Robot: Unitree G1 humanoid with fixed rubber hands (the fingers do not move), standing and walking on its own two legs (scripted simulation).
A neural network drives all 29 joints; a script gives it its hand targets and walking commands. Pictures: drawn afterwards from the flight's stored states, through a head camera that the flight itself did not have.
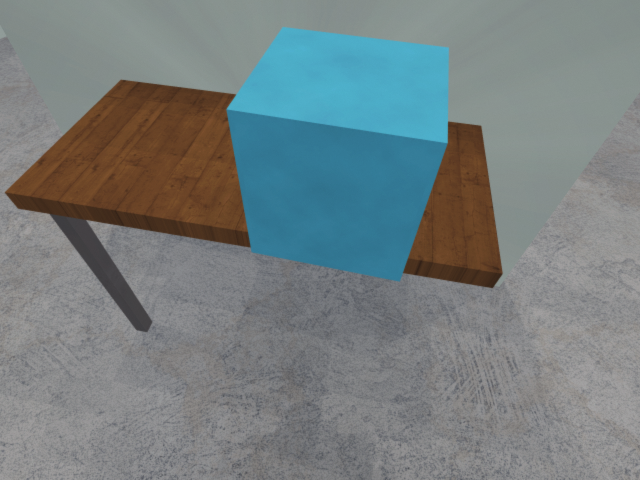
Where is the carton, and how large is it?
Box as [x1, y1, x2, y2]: [226, 27, 448, 281]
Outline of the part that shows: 282,27 226,109 251,251 399,281 447,143 448,47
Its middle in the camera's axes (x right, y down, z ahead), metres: +0.04 -0.14 +0.66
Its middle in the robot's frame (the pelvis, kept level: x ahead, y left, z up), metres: +0.59 -0.05 +0.05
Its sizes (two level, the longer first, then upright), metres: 0.273 0.256 0.294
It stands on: a table, 0.67 m high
